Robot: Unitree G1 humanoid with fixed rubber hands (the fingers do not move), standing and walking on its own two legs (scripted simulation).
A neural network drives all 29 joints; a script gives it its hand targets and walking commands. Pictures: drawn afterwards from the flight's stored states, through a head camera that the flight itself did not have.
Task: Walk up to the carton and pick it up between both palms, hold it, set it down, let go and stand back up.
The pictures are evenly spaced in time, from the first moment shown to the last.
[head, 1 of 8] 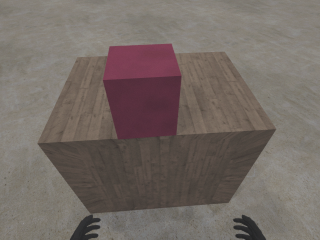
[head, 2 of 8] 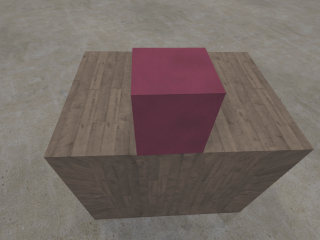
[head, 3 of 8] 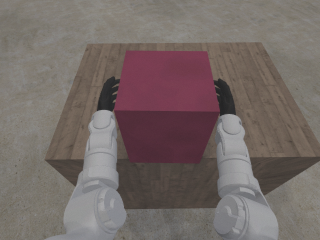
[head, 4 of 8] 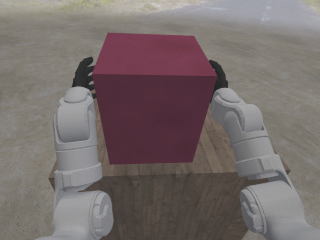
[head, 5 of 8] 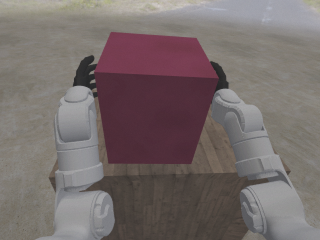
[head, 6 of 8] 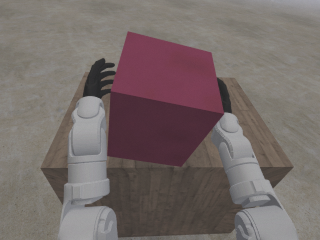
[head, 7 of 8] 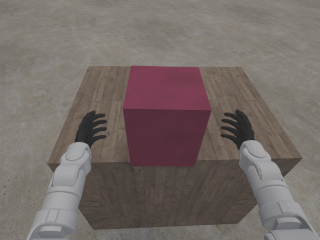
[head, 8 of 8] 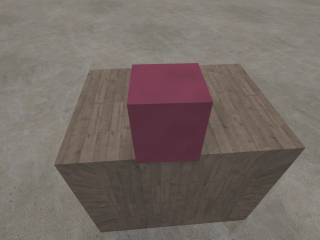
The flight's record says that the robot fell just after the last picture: no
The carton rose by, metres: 0.20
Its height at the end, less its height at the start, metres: +0.00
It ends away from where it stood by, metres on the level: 0.02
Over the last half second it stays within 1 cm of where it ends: yes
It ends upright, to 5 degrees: yes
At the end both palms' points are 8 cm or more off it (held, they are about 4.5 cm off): yes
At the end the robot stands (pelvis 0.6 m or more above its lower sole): yes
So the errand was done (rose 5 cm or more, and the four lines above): yes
